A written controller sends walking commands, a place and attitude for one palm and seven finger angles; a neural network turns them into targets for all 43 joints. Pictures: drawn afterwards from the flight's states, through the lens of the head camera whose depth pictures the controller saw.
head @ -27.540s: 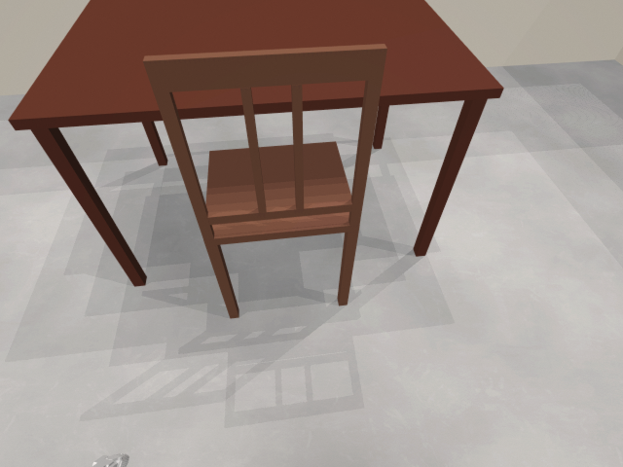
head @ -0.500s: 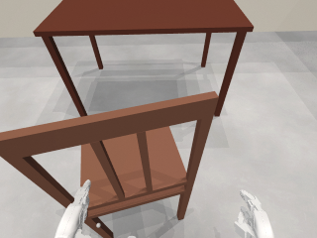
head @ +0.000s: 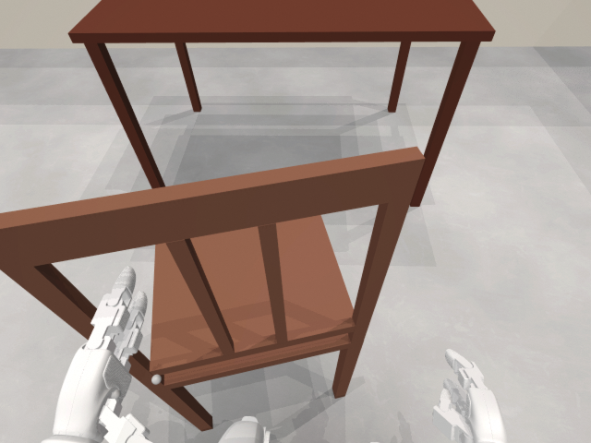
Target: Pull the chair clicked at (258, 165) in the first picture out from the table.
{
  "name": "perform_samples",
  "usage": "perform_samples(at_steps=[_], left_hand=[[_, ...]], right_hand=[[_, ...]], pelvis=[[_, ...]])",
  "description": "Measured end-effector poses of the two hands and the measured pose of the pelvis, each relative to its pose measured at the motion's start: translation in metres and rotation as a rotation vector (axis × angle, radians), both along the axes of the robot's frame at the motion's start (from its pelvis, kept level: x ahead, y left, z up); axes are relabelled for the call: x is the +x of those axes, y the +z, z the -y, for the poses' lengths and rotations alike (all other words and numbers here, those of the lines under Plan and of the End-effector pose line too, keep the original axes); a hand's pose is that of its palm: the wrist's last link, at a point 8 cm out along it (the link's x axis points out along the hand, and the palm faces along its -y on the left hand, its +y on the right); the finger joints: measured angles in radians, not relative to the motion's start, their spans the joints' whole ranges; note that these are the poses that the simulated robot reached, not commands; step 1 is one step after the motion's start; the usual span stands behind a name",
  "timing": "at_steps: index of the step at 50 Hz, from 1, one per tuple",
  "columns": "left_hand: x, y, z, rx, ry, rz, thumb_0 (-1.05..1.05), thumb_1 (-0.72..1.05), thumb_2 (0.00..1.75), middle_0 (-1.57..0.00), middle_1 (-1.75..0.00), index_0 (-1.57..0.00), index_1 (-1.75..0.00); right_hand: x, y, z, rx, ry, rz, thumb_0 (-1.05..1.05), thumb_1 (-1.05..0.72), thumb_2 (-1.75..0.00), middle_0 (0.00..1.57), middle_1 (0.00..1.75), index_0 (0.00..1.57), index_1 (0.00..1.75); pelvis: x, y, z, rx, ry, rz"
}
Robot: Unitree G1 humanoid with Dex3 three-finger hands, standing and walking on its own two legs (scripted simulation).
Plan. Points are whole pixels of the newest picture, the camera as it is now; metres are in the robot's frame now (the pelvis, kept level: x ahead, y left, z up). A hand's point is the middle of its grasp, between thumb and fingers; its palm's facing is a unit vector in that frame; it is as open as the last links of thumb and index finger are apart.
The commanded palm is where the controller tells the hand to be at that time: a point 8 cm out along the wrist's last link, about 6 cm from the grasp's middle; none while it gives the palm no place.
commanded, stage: draw the hand back to the body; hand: left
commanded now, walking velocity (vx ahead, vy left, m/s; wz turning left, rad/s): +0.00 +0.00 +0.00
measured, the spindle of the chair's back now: (208, 306) +0.30 +0.15 +0.00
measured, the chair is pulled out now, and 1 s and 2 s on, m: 0.65 0.65 0.66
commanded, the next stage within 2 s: step back with the hand held close in 1.24 s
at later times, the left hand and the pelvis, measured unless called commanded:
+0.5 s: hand (96, 347) +0.20 +0.21 +0.13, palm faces +0.16 -0.91 -0.38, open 14.5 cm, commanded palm +0.16 +0.28 +0.18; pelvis +0.03 +0.01 +0.06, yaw -2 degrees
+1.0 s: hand (70, 331) +0.21 +0.24 +0.14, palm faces +0.27 -0.85 -0.45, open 7.7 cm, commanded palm +0.19 +0.29 +0.24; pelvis +0.04 -0.01 +0.07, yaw -1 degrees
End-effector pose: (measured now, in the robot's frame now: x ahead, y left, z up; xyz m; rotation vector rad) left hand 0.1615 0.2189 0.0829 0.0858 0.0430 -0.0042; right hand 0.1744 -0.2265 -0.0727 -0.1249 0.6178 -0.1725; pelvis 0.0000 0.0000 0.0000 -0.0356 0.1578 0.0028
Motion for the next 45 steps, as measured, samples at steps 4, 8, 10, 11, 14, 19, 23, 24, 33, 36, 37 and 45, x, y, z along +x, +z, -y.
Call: perform_samples(at_steps=[4, 8, 10, 11, 14, 19, 23, 24, 33, 36, 37, 45], left_hand=[[-0.003, 0.006, -0.007, 0.003, 0.005, -0.069, -0.01, -0.54, 0.2, 0.0, 0.0, 0.0, 0.0], [-0.005, 0.034, -0.022, 0.026, 0.072, 0.0, -0.01, -0.53, 0.21, -0.01, -0.01, -0.01, 0.0], [-0.005, 0.046, -0.028, 0.079, 0.108, 0.029, -0.01, -0.5, 0.22, -0.01, -0.01, -0.01, -0.01], [-0.004, 0.05, -0.03, 0.125, 0.13, 0.012, -0.01, -0.48, 0.23, -0.02, -0.02, -0.01, -0.01], [-0.002, 0.054, -0.025, 0.196, 0.166, -0.047, -0.01, -0.41, 0.26, -0.06, -0.04, -0.02, -0.03], [0.001, 0.06, -0.026, 0.248, 0.19, -0.113, -0.01, -0.26, 0.34, -0.13, -0.08, -0.04, -0.06], [0.003, 0.066, -0.033, 0.279, 0.199, -0.147, -0.01, -0.12, 0.4, -0.21, -0.12, -0.06, -0.08], [0.004, 0.068, -0.035, 0.283, 0.203, -0.154, -0.01, -0.09, 0.42, -0.23, -0.14, -0.07, -0.09], [0.01, 0.077, -0.05, 0.314, 0.271, -0.207, 0.0, 0.23, 0.57, -0.3, -0.22, -0.15, -0.16], [0.011, 0.078, -0.054, 0.319, 0.295, -0.222, 0.0, 0.34, 0.63, -0.32, -0.25, -0.17, -0.18], [0.012, 0.079, -0.055, 0.322, 0.302, -0.226, 0.0, 0.38, 0.64, -0.32, -0.26, -0.18, -0.19], [0.013, 0.083, -0.059, 0.341, 0.345, -0.255, 0.01, 0.66, 0.78, -0.36, -0.32, -0.25, -0.24]], right_hand=[[0.0, 0.007, 0.0, 0.011, -0.034, 0.015, 0.01, -0.9, -0.9, 0.2, 0.3, 0.2, 0.3], [0.004, 0.018, 0.0, 0.004, -0.04, 0.044, 0.01, -0.9, -0.9, 0.2, 0.3, 0.2, 0.29], [0.008, 0.024, 0.0, -0.008, -0.03, 0.051, 0.01, -0.9, -0.9, 0.2, 0.3, 0.2, 0.29], [0.009, 0.027, 0.0, -0.017, -0.024, 0.045, 0.01, -0.9, -0.9, 0.2, 0.3, 0.2, 0.29], [0.015, 0.037, -0.002, -0.03, -0.018, 0.033, 0.01, -0.9, -0.9, 0.2, 0.3, 0.2, 0.29], [0.023, 0.053, -0.007, -0.044, -0.018, 0.019, 0.01, -0.9, -0.9, 0.2, 0.3, 0.2, 0.29], [0.028, 0.061, -0.011, -0.05, -0.003, 0.01, 0.01, -0.9, -0.9, 0.2, 0.3, 0.2, 0.29], [0.029, 0.062, -0.012, -0.05, 0.003, 0.008, 0.01, -0.9, -0.9, 0.2, 0.3, 0.2, 0.29], [0.038, 0.066, -0.021, -0.043, 0.061, -0.004, 0.01, -0.9, -0.9, 0.2, 0.3, 0.2, 0.3], [0.041, 0.065, -0.021, -0.041, 0.081, -0.003, 0.01, -0.9, -0.9, 0.2, 0.3, 0.2, 0.3], [0.042, 0.065, -0.021, -0.041, 0.087, -0.002, 0.01, -0.9, -0.9, 0.2, 0.3, 0.2, 0.3], [0.048, 0.065, -0.014, -0.043, 0.114, 0.013, 0.01, -0.9, -0.9, 0.2, 0.3, 0.2, 0.3]], pelvis=[[0.005, 0.006, 0.0, 0.007, -0.008, 0.021], [0.011, 0.014, 0.0, 0.007, -0.006, 0.042], [0.013, 0.018, 0.0, 0.005, -0.006, 0.057], [0.014, 0.021, -0.001, 0.006, -0.009, 0.07], [0.018, 0.031, -0.002, 0.008, -0.015, 0.104], [0.023, 0.046, -0.005, 0.014, -0.025, 0.147], [0.027, 0.055, -0.006, 0.017, -0.029, 0.174], [0.028, 0.056, -0.006, 0.017, -0.029, 0.181], [0.037, 0.066, -0.006, 0.024, -0.033, 0.216], [0.039, 0.067, -0.005, 0.026, -0.032, 0.222], [0.04, 0.067, -0.004, 0.027, -0.032, 0.224], [0.043, 0.067, 0.002, 0.03, -0.026, 0.236]])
